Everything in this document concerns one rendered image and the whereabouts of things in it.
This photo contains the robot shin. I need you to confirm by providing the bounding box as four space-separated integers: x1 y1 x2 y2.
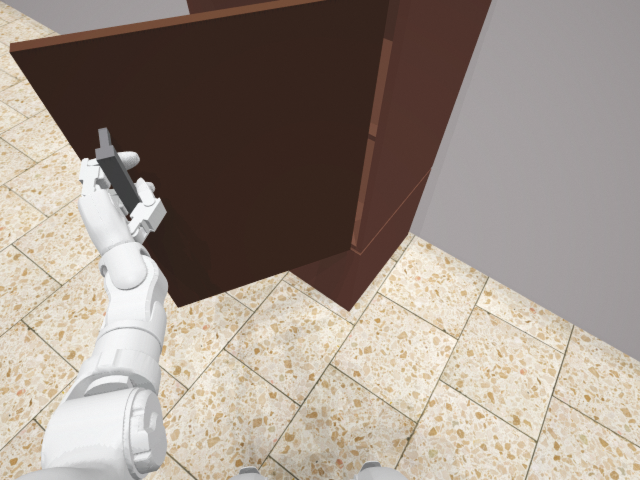
239 466 261 475
358 461 381 474

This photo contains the left robot forearm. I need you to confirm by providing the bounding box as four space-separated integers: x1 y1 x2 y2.
41 242 168 469

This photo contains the robot right shin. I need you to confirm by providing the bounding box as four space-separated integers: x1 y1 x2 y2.
358 461 381 474

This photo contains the handle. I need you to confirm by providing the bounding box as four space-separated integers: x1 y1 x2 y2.
95 127 143 214

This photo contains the left robot upper arm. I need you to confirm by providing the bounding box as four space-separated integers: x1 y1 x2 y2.
14 387 167 480

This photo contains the cupboard door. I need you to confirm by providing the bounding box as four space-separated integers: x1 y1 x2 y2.
9 0 389 308

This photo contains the left robot hand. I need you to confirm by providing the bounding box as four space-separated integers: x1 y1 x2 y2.
78 152 167 256

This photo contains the robot left shin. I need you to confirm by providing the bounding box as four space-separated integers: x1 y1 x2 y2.
239 466 261 475

